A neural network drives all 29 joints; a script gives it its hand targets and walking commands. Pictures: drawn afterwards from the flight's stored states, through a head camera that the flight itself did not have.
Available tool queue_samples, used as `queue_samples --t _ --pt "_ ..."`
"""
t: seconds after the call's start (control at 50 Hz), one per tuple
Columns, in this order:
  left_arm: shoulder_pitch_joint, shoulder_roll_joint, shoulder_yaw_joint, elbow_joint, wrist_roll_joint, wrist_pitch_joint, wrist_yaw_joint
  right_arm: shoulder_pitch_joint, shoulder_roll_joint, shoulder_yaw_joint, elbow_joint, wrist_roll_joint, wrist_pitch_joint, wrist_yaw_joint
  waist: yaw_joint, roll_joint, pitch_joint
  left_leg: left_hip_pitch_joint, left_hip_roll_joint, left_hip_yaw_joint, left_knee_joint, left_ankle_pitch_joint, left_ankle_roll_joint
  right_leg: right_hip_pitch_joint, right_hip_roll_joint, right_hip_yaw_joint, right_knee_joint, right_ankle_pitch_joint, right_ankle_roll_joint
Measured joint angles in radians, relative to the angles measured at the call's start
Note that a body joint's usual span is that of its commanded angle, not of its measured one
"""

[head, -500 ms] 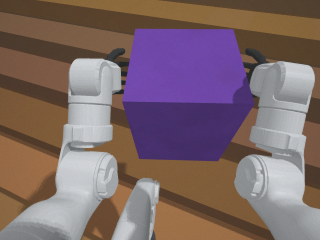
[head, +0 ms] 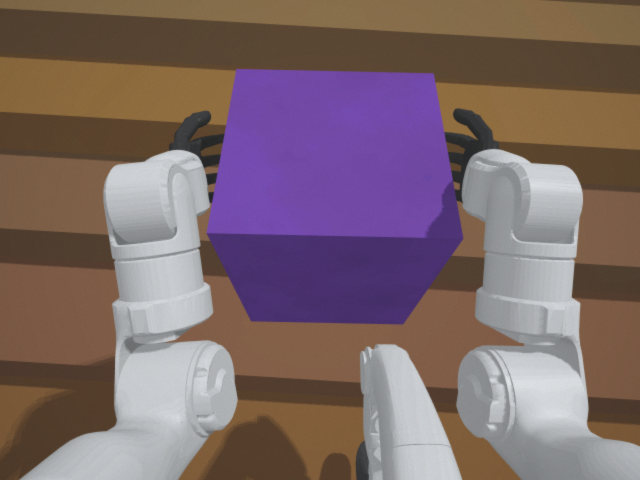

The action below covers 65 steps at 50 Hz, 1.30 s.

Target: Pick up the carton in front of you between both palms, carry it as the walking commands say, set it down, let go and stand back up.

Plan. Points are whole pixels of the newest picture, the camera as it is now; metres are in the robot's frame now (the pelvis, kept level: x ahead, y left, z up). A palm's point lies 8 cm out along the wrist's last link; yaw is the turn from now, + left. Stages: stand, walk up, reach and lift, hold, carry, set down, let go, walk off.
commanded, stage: carry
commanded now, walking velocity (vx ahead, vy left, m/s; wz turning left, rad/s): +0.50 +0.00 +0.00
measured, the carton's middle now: (330, 213) +0.40 -0.03 +0.10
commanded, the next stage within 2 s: none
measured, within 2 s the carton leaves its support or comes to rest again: neither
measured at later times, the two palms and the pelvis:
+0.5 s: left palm out of the picture +0.67 +0.17 +0.36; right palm out of the picture +0.70 -0.13 +0.35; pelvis +0.30 -0.01 +0.14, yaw +1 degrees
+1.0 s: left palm out of the picture +0.98 +0.16 +0.46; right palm out of the picture +0.96 -0.13 +0.47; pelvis +0.59 +0.03 +0.27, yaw +0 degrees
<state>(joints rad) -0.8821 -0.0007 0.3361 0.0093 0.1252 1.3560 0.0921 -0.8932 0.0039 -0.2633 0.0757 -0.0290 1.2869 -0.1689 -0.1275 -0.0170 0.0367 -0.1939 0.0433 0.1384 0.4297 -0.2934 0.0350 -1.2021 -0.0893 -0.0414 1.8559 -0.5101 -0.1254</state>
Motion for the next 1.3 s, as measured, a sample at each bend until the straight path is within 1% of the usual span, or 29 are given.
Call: queue_samples --t 0.06,0.1,0.12,0.14,0.18,0.2,0.26,0.36,0.46,0.52,0.56,0.6,0.62,0.66,0.68,0.72,0.76,0.86,0.94,0.98,1.02,1.06,1.1,1.14,1.16,1.2,1.22,1.26,1.3 --pt "-0.009 0.005 -0.04 0.055 -0.006 0.014 0.014 -0.005 -0.018 -0.021 0.031 -0.011 0.031 0.018 0.053 0.021 -0.059 0.106 0.051 0.001 -0.139 0.044 -0.006 0.09 -0.01 -0.081 -0.422 0.141 -0.01" --pt "-0.014 0.002 -0.071 0.118 -0.016 0.009 0.027 0.003 -0.031 -0.043 0.062 -0.026 0.046 0.036 0.115 0.033 -0.097 0.092 0.099 0.021 -0.078 0.092 -0.006 0.263 0.045 -0.126 -0.6 0.098 -0.025" --pt "-0.018 -0.001 -0.088 0.152 -0.023 0.008 0.036 0.009 -0.04 -0.057 0.077 -0.033 0.053 0.047 0.154 0.025 -0.106 0.049 0.118 0.016 0.054 0.188 -0.001 0.377 0.077 -0.128 -0.734 0.131 -0.003" --pt "-0.022 -0.003 -0.104 0.172 -0.03 0.003 0.047 0.002 -0.051 -0.062 0.097 -0.041 0.052 0.056 0.195 0.03 -0.095 -0.026 0.116 -0.044 0.269 0.186 -0.009 0.422 0.093 -0.131 -0.772 0.105 0.02" --pt "-0.004 -0.01 -0.129 0.188 -0.052 -0.013 0.065 -0.003 -0.065 -0.076 0.127 -0.054 0.044 0.075 0.252 0.048 -0.067 -0.212 0.018 -0.197 0.801 0.109 -0.011 0.491 0.103 -0.134 -0.824 0.095 0.03" --pt "0.014 -0.012 -0.139 0.183 -0.066 -0.016 0.073 0.005 -0.061 -0.085 0.125 -0.063 0.047 0.079 0.274 0.055 -0.057 -0.289 -0.032 -0.228 1.013 0.079 0.003 0.535 0.108 -0.13 -0.872 0.105 0.034" --pt "0.041 -0.003 -0.148 0.151 -0.11 -0.009 0.096 0.024 -0.035 -0.096 0.074 -0.087 0.067 0.079 0.306 0.051 -0.028 -0.482 -0.106 -0.203 1.305 0.029 0.052 0.679 0.107 -0.113 -1.05 0.152 0.056" --pt "-0.022 0.017 -0.111 0.111 -0.136 -0.012 0.103 -0.023 -0.027 -0.093 -0.001 -0.102 0.078 0.077 0.301 0.035 -0.007 -0.726 -0.06 -0.11 1.252 -0.041 0.076 0.884 0.082 -0.086 -1.279 0.188 0.067" --pt "-0.077 0.018 -0.084 0.149 -0.111 -0.002 0.084 -0.07 -0.052 -0.078 0.029 -0.1 0.097 0.074 0.279 0.049 -0.073 -0.985 0.018 -0.096 1.439 -0.238 0.079 1.068 0.057 -0.046 -1.435 0.162 0.101" --pt "-0.094 0.037 -0.069 0.184 -0.101 0.028 0.067 -0.097 -0.059 -0.056 0.09 -0.092 0.113 0.061 0.225 0.03 -0.106 -1.014 0.065 -0.038 1.165 -0.168 0.08 1.209 0.006 -0.039 -1.601 0.186 0.121" --pt "-0.099 0.045 -0.049 0.21 -0.09 0.045 0.054 -0.118 -0.065 -0.038 0.143 -0.069 0.121 0.056 0.175 0.026 -0.128 -0.925 0.055 0.011 0.917 -0.061 0.099 1.266 -0.03 -0.064 -1.659 0.232 0.125" --pt "-0.084 0.051 -0.024 0.223 -0.073 0.056 0.039 -0.119 -0.06 -0.003 0.194 -0.053 0.112 0.038 0.096 0.031 -0.131 -0.74 0.0 0.03 0.703 -0.069 0.095 1.233 -0.07 -0.081 -1.505 0.271 0.119" --pt "-0.087 0.057 -0.011 0.234 -0.062 0.055 0.029 -0.116 -0.056 0.01 0.208 -0.044 0.104 0.03 0.044 0.016 -0.108 -0.687 -0.026 0.042 0.66 -0.028 0.082 1.164 -0.089 -0.045 -1.303 0.335 0.113" --pt "-0.091 0.063 0.022 0.258 -0.033 0.044 0.01 -0.103 -0.046 0.036 0.229 -0.022 0.08 0.013 -0.018 -0.004 -0.064 -0.624 -0.04 0.053 0.62 0.001 0.072 0.936 -0.008 0.111 -0.733 0.344 0.116" --pt "-0.084 0.059 0.038 0.26 -0.02 0.042 0.005 -0.085 -0.04 0.048 0.229 -0.012 0.072 0.007 -0.036 -0.015 -0.047 -0.584 -0.047 0.054 0.584 0.005 0.07 0.839 0.041 0.146 -0.503 0.341 0.105" --pt "-0.061 0.042 0.056 0.236 0.0 0.045 0.003 -0.047 -0.031 0.057 0.207 0.009 0.066 -0.011 -0.049 -0.026 -0.019 -0.498 -0.055 0.053 0.495 0.013 0.063 0.677 0.105 0.143 -0.223 0.333 0.074" --pt "-0.043 0.028 0.059 0.192 0.007 0.047 0.003 -0.029 -0.026 0.052 0.173 0.022 0.061 -0.02 -0.041 -0.023 0.004 -0.415 -0.059 0.051 0.401 0.024 0.06 0.539 0.122 0.103 -0.116 0.31 0.045" --pt "-0.039 0.024 0.039 0.088 -0.004 0.036 0.003 -0.036 -0.013 0.025 0.084 0.013 0.042 -0.017 0.005 -0.007 0.013 -0.253 -0.052 0.037 0.215 0.038 0.05 0.295 0.079 0.011 -0.149 0.168 0.013" --pt "-0.047 0.045 0.02 0.074 -0.024 0.035 0.003 -0.046 0.002 0.011 0.057 -0.014 0.043 -0.009 0.023 -0.009 -0.028 -0.144 -0.035 0.003 0.13 0.009 0.022 0.081 0.047 0.035 0.14 -0.025 -0.007" --pt "-0.049 0.047 -0.001 0.093 -0.027 0.037 0.006 -0.036 -0.001 0.005 0.053 -0.022 0.053 -0.001 0.034 -0.01 -0.043 -0.064 -0.013 -0.021 0.065 0.0 0.003 0.002 0.017 0.036 0.148 -0.031 -0.002" --pt "-0.051 0.044 -0.024 0.123 -0.027 0.04 0.013 -0.025 -0.009 -0.007 0.062 -0.026 0.067 0.011 0.057 -0.008 -0.064 0.028 0.015 -0.036 -0.034 0.01 -0.013 -0.025 -0.017 0.003 -0.004 0.017 0.013" --pt "-0.054 0.045 -0.051 0.165 -0.036 0.042 0.022 -0.025 -0.02 -0.023 0.088 -0.035 0.081 0.023 0.085 0.007 -0.098 0.105 0.052 -0.03 -0.144 0.04 -0.015 0.029 -0.033 -0.059 -0.276 0.108 0.009" --pt "-0.055 0.04 -0.079 0.22 -0.045 0.032 0.037 -0.021 -0.03 -0.042 0.123 -0.05 0.085 0.039 0.125 0.019 -0.133 0.131 0.09 -0.005 -0.17 0.084 -0.02 0.159 -0.001 -0.108 -0.473 0.087 -0.005" --pt "-0.052 0.027 -0.107 0.272 -0.052 0.017 0.05 -0.004 -0.041 -0.068 0.151 -0.061 0.083 0.057 0.183 0.011 -0.14 0.059 0.129 0.008 0.029 0.204 -0.02 0.386 0.064 -0.129 -0.73 0.131 0.017" --pt "-0.046 0.021 -0.12 0.28 -0.057 0.008 0.057 -0.005 -0.053 -0.073 0.164 -0.063 0.079 0.066 0.216 0.02 -0.125 -0.014 0.127 -0.049 0.244 0.209 -0.022 0.434 0.082 -0.13 -0.772 0.084 0.033" --pt "-0.015 0.004 -0.142 0.273 -0.07 -0.016 0.072 -0.002 -0.066 -0.087 0.181 -0.069 0.062 0.079 0.26 0.047 -0.087 -0.195 0.03 -0.202 0.771 0.131 -0.018 0.496 0.094 -0.133 -0.818 0.079 0.036" --pt "0.008 -0.005 -0.146 0.258 -0.088 -0.022 0.066 0.009 -0.064 -0.095 0.175 -0.073 0.059 0.084 0.276 0.059 -0.074 -0.271 -0.021 -0.232 0.983 0.102 -0.002 0.536 0.099 -0.13 -0.863 0.094 0.038" --pt "0.042 -0.012 -0.158 0.215 -0.103 -0.019 0.077 0.034 -0.048 -0.097 0.131 -0.084 0.063 0.081 0.291 0.066 -0.051 -0.402 -0.087 -0.225 1.231 0.063 0.035 0.623 0.101 -0.12 -0.973 0.129 0.05" --pt "0.051 -0.009 -0.149 0.171 -0.113 -0.016 0.08 0.043 -0.035 -0.09 0.08 -0.09 0.069 0.08 0.288 0.061 -0.027 -0.517 -0.102 -0.184 1.305 0.048 0.057 0.713 0.097 -0.109 -1.086 0.157 0.057"
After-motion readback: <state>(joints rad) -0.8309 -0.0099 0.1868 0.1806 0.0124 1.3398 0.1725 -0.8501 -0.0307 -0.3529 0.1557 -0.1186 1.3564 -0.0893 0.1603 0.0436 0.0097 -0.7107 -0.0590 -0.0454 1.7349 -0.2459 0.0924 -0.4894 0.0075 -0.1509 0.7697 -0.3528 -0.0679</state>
